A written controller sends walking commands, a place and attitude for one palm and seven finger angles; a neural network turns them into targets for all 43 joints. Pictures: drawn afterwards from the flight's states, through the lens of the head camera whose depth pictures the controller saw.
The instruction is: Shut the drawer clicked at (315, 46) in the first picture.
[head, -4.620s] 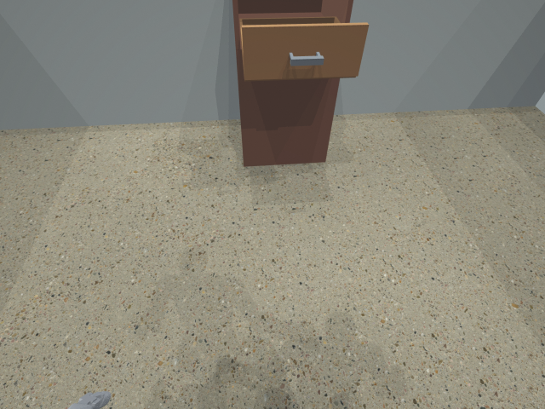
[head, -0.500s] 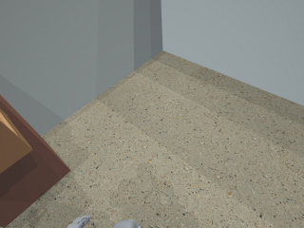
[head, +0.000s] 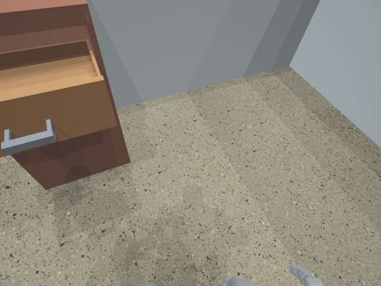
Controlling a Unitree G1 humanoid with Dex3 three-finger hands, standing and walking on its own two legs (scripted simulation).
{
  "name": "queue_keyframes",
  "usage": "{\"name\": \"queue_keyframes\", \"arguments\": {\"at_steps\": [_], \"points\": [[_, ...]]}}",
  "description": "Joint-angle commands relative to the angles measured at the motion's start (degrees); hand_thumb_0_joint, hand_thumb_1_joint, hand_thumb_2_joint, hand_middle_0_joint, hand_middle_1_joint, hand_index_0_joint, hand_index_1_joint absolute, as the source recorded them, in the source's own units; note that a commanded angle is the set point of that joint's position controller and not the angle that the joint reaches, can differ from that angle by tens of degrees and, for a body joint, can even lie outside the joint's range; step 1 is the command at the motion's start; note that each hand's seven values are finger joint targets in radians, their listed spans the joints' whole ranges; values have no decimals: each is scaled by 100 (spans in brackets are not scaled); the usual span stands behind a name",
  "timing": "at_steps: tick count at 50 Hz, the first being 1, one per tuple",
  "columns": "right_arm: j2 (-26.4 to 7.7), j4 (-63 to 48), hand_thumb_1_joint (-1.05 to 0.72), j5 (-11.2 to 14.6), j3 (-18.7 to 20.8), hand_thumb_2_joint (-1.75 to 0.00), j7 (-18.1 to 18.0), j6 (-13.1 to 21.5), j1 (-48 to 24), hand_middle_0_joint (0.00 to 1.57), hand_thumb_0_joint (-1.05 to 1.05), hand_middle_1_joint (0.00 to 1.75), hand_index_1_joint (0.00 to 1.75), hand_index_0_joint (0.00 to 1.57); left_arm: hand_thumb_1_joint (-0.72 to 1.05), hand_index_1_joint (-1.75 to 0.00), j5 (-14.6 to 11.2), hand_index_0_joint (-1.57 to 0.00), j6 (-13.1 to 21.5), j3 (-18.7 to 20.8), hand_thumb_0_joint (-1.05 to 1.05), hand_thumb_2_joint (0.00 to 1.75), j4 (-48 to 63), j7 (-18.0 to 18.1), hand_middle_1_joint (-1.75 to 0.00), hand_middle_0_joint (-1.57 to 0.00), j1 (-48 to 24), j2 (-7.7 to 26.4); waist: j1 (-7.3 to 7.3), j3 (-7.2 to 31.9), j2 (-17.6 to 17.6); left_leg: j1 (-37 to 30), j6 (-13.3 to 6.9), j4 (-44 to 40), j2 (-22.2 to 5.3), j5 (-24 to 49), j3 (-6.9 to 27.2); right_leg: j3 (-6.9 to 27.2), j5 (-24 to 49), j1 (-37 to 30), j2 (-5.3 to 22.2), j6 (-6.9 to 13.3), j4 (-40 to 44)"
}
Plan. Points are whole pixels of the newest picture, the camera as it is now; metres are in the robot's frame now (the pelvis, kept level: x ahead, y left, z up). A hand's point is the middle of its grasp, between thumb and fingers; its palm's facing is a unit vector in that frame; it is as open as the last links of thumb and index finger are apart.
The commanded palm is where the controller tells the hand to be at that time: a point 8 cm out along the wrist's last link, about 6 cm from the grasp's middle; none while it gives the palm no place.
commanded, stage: turn to face it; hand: left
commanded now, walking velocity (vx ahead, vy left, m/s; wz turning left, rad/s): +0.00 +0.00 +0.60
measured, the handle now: (29, 135) +0.41 +0.45 -0.01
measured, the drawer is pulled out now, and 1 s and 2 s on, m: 0.28 0.28 0.28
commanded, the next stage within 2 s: take the last steps up to it in 0.70 s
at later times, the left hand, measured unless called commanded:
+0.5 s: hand out of the picture +0.05 +0.17 -0.13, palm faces +0.29 -0.91 -0.30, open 7.4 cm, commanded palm none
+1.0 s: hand out of the picture -0.08 +0.20 -0.16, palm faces +0.48 -0.85 -0.22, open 7.4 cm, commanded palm none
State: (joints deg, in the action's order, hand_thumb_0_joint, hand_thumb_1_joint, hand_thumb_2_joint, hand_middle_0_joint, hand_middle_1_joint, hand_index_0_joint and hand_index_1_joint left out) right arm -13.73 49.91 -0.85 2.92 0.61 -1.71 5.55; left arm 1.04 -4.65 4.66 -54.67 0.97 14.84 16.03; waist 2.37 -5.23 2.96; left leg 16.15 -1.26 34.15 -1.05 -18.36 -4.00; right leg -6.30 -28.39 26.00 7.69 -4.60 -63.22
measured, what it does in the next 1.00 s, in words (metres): steps on the spot, turning left: right foot, then left foot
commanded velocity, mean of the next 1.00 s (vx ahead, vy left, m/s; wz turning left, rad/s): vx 0.07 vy -0.01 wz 0.36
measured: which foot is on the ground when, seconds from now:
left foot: down 0.00-0.30, up 0.32-0.70, down 0.72-1.00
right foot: up 0.00-0.28, down 0.30-0.74, up 0.76-1.00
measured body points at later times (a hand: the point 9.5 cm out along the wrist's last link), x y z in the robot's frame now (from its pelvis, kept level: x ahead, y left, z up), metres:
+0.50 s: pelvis +0.01 -0.05 +0.01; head +0.04 -0.08 +0.46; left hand +0.04 +0.21 -0.10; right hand +0.13 -0.29 -0.15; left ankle -0.06 +0.09 -0.64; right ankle +0.02 -0.15 -0.73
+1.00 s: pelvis -0.01 +0.00 +0.02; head -0.02 +0.02 +0.47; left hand -0.11 +0.24 -0.14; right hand +0.17 -0.17 -0.12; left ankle -0.05 +0.07 -0.73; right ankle +0.04 -0.15 -0.65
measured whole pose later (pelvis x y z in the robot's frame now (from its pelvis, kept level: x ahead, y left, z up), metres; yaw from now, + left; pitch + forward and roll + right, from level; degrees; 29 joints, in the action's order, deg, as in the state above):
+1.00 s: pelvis -0.01 +0.00 +0.02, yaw +26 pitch -1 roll -1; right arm -9.6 54.9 -0.8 1.1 -0.8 0.5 12.2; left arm 1.5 -2.6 2.9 -58.1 0.3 15.8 14.0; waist 1.3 -1.5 1.6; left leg 8.4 -3.5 23.0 0.8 -13.3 -2.9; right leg -1.8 -20.7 24.5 5.6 -3.4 -60.8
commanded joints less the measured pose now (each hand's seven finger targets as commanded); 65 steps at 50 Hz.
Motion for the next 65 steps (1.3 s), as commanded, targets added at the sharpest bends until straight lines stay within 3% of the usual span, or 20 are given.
{"name": "queue_keyframes", "arguments": {"at_steps": [1, 8, 12, 13, 15, 16, 19, 21, 30, 34, 35, 36, 37, 38, 42, 54, 61, 62, 64, 65], "points": [[-1151, -304, -90, -13, 293, -90, -105, 112, 106, 20, 0, 30, 30, 20, 90, -30, -7, -20, 251, 96, 0, 90, 620, -69, -30, -20, -134, 377, -253, 711, -1202, -715, -680, -1350, -1179, 2883, 1245, 453, 579, 500, -103, -129, -174], [-1203, -224, -90, -51, 370, -90, -81, 45, 412, 20, 0, 30, 30, 20, 90, -30, -58, -20, 281, 37, 0, 90, 873, -2, -30, -20, -488, 238, -395, 724, -1212, -663, -846, -1225, -1155, 2677, 1920, 464, 326, -91, -418, -118, 1454], [-1174, -288, -90, -30, 402, -90, -68, 9, 224, 20, 0, 30, 30, 20, 90, -30, -96, -20, 384, 42, 0, 90, 837, 22, -30, -20, -95, 266, -174, 872, -1272, -154, -640, -720, -893, 2794, 2153, 361, 1043, -1245, -659, -30, 3022], [-1073, -312, -90, 7, 396, -90, -58, 14, 194, 20, 0, 30, 30, 20, 90, -30, -88, -20, 445, 74, 0, 90, 795, 39, -30, -20, 137, 371, -25, 988, -981, 197, -405, -355, -671, 2341, 2041, 432, 1675, -1889, -507, -7, 3896], [-433, -541, -90, 38, 286, -90, -18, 27, 303, 20, 0, 30, 30, 20, 90, -30, 44, -20, 530, 234, 0, 90, 843, 111, -30, -20, 335, 1327, 92, 1093, 1636, 1981, 403, 2070, 551, -1639, 598, 2732, 3111, -2829, 2086, 994, 4654], [-702, -513, -90, -7, 355, -90, -25, -21, 199, 20, 0, 30, 30, 20, 90, -30, 13, -20, 494, 179, 0, 90, 878, 123, -30, -20, 273, 1195, 86, 940, 970, 1799, 316, 3056, 225, -1631, 947, 2361, 3057, -2098, 2112, 1280, 4562], [-658, -124, -90, -49, 379, -90, 83, -156, 539, 20, 0, 30, 30, 20, 90, -30, -10, -20, 475, 22, 0, 90, 1076, 118, -30, -20, -728, 593, -408, 320, 781, 1757, 432, 3903, -56, -483, 736, 1106, 2280, -1392, 1177, 955, 4608], [-526, -48, -90, -48, 322, -90, 112, -157, 577, 20, 0, 30, 30, 20, 90, -30, 5, -20, 527, -19, 0, 90, 1036, 116, -30, -20, -587, 472, -366, 315, 831, 1731, 519, 3709, -72, -292, 530, 595, 2946, -1580, 1025, 947, 4457], [-282, -128, -90, 17, 132, -90, 87, -110, -19, 20, 0, 30, 30, 20, 90, -30, 77, -20, 476, 74, 0, 90, 595, 104, -30, -20, 289, 782, 53, 550, 964, 945, 467, 1412, -17, -721, -67, 234, 4348, -2236, 1213, 1157, 4032], [-362, 13, -90, 31, 109, -90, 34, -1, 455, 20, 0, 30, 30, 20, 90, -30, 47, -20, 429, 118, 0, 90, 470, 89, -30, -20, 121, 804, -201, 786, 815, -225, 313, -285, 50, 140, -207, -27, 4083, -1934, 1123, 852, 3357], [-559, 92, -90, 9, 151, -90, 29, 51, 731, 20, 0, 30, 30, 20, 90, -30, -15, -20, 400, 94, 0, 90, 470, 71, -30, -20, 96, 724, -387, 953, 244, -986, 227, -1009, -105, 1026, -47, -242, 3620, -1486, 958, 584, 2712], [-1162, 93, -90, -40, 279, -90, -2, 120, 999, 20, 0, 30, 30, 20, 90, -30, -70, -20, 361, 47, 0, 90, 607, 46, -30, -20, 202, 380, -516, 1217, -1358, -1907, -312, -1305, -1436, 2704, 1690, -497, 1386, -179, 246, 163, 1533], [-1515, 154, -90, -1, 336, -90, -64, 86, 1245, 20, 0, 30, 30, 20, 90, -30, -54, -20, 323, -102, 0, 90, 770, 59, -30, -20, -123, 116, -635, 1090, -2101, -1678, -1015, -1429, -2258, 4633, 2494, -30, -1069, 392, -139, -3, 717], [-1408, 200, -90, -39, 296, -90, -89, 49, 1190, 20, 0, 30, 30, 20, 90, -30, -30, -20, 270, -67, 0, 90, 736, 83, -30, -20, -183, 273, -594, 1054, -1407, -1381, -1243, -1314, -2297, 4050, 2063, 351, -937, 201, -38, 126, 210], [-792, 123, -90, -20, 80, -90, -199, 155, 545, 20, 0, 30, 30, 20, 90, -30, 4, -20, 266, -48, 0, 90, 229, -6, -30, -20, 13, 202, -268, 622, -1369, -1062, -758, -1618, -1336, 2970, 1284, 542, 446, 349, -126, 87, -262], [-545, 700, -90, -46, 122, -90, -202, 377, 1619, 20, 0, 30, 30, 20, 90, -30, 61, -20, 438, -167, 0, 90, 131, -164, -30, -20, -494, -46, -521, -150, -975, -1010, -1020, -2567, -1390, -262, 1872, 385, 712, 504, -158, 161, 1471], [-518, 900, -90, -54, 111, -90, -183, 362, 1448, 20, 0, 30, 30, 20, 90, -30, 43, -20, 571, -116, 0, 90, -135, -179, -30, -20, 160, -222, -103, -25, -664, 176, -723, -1883, -1094, -926, 1538, 74, 1264, -1635, -546, 291, 3364], [-362, 946, -90, -31, 83, -90, -175, 373, 1446, 20, 0, 30, 30, 20, 90, -30, 58, -20, 623, -83, 0, 90, -282, -146, -30, -20, 530, -120, 57, 81, -288, 598, -529, -1266, -772, -985, 1314, 263, 1294, -2361, -468, 341, 3850], [140, 698, -90, 21, -16, -90, -115, 396, 1286, 20, 0, 30, 30, 20, 90, -30, 86, -20, 703, 89, 0, 90, -521, -40, -30, -20, 1499, 707, 461, 175, 1795, 2333, -72, 1538, 240, -1516, 8, 3121, -667, -3357, 1596, 1125, 5411], [-205, 612, -90, -55, 76, -90, -85, 364, 1016, 20, 0, 30, 30, 20, 90, -30, -5, -20, 679, 55, 0, 90, -516, 4, -30, -20, 1565, 614, 444, -57, 981, 2341, -99, 2298, -53, -1348, 409, 3399, -1357, -2628, 1794, 1386, 5809]]}}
